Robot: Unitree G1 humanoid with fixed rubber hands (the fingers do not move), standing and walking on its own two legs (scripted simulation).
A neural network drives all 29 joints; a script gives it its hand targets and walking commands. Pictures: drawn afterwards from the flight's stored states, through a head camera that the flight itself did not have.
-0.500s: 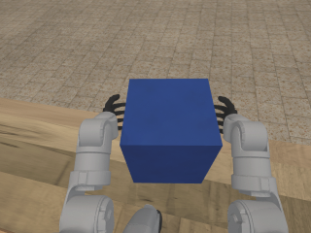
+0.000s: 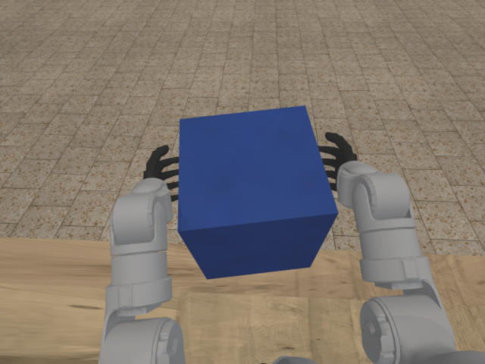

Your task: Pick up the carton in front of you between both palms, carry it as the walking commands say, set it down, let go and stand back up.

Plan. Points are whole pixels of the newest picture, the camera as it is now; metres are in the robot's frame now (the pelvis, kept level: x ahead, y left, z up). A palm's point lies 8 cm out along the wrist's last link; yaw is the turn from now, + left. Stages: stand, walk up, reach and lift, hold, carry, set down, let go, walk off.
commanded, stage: carry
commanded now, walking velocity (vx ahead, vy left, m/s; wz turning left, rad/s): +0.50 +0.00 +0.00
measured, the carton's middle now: (251, 200) +0.38 -0.02 +0.04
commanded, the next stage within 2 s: none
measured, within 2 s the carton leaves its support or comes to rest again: neither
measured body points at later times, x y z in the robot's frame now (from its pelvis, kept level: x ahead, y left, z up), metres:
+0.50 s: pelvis +0.37 +0.02 -0.17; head +0.37 +0.01 +0.28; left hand +0.75 +0.16 -0.04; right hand +0.73 -0.14 -0.05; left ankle +0.44 +0.06 -0.88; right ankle +0.22 -0.07 -0.69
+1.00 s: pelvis +0.73 -0.01 -0.30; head +0.75 +0.00 +0.15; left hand +1.09 +0.17 -0.21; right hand +1.11 -0.14 -0.20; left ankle +0.69 +0.11 -0.89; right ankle +0.74 -0.05 -1.01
